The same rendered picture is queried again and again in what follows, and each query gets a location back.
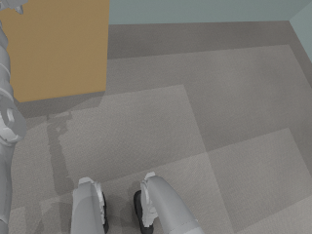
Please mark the cabinet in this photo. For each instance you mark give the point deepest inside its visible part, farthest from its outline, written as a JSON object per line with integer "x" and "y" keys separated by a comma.
{"x": 57, "y": 48}

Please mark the left robot upper arm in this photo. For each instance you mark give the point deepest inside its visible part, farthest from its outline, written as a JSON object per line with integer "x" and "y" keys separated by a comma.
{"x": 12, "y": 129}

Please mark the robot right thigh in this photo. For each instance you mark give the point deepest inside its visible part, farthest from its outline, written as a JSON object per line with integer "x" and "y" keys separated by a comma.
{"x": 174, "y": 215}

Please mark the robot left thigh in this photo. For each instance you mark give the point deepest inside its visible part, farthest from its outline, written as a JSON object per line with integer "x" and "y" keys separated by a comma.
{"x": 87, "y": 203}

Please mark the left robot forearm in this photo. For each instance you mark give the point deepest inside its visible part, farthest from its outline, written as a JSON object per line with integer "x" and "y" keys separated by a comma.
{"x": 5, "y": 67}

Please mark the robot thigh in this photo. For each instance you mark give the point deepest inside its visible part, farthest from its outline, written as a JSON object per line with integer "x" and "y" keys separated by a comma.
{"x": 87, "y": 203}
{"x": 174, "y": 215}

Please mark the robot left hand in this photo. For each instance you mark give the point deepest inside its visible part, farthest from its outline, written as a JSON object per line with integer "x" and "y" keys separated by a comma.
{"x": 13, "y": 4}

